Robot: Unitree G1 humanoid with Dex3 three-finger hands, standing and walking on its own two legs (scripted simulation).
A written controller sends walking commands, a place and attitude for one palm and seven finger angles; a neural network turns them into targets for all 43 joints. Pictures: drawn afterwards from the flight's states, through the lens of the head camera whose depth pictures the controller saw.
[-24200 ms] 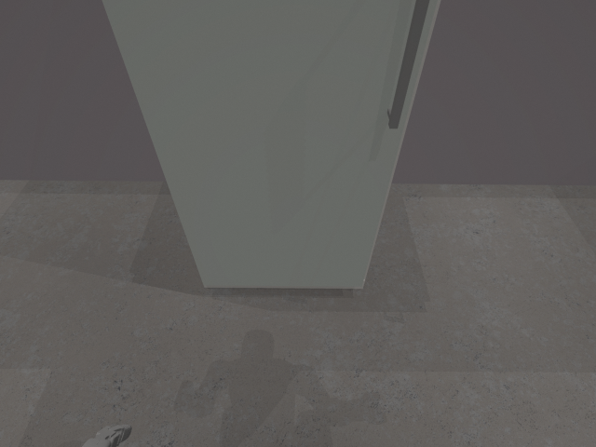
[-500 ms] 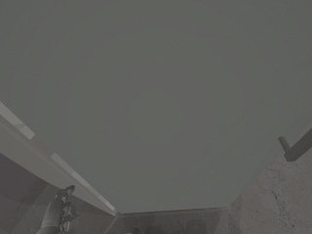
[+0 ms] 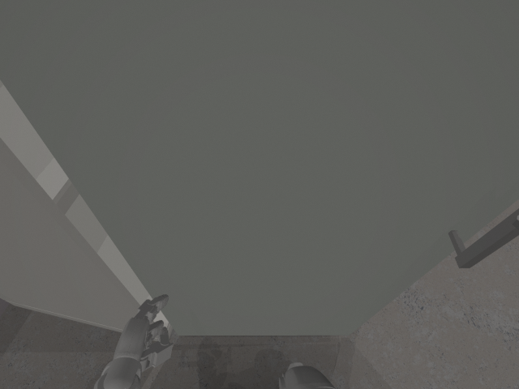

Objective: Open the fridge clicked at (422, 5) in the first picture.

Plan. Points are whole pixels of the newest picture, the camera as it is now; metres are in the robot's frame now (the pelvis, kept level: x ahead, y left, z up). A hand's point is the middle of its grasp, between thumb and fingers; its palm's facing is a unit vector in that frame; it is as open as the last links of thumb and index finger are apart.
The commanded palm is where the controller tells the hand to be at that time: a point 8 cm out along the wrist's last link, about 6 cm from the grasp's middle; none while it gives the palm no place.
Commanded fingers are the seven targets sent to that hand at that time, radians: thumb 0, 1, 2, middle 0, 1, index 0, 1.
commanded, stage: stop walking and hold the door back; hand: right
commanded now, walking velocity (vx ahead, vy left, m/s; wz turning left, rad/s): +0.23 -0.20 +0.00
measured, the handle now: out of the picture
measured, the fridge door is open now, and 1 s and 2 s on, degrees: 77 76 74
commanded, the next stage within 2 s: loosen the grip on the handle in 1.38 s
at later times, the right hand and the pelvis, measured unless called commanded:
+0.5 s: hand out of the picture +0.28 -0.28 +0.21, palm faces +0.39 +0.90 -0.18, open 5.6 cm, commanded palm +0.25 -0.31 +0.19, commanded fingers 0.00 -0.90 -0.90 0.45 1.40 0.45 1.40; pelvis -0.11 -0.02 +0.01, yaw -6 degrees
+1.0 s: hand out of the picture +0.30 -0.28 +0.21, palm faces +0.41 +0.89 -0.19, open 5.4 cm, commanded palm +0.26 -0.32 +0.19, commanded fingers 0.00 -0.90 -0.90 0.45 1.40 0.45 1.40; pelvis -0.11 -0.01 -0.01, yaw -5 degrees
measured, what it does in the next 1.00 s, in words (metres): walks backwards: right foot, then left foot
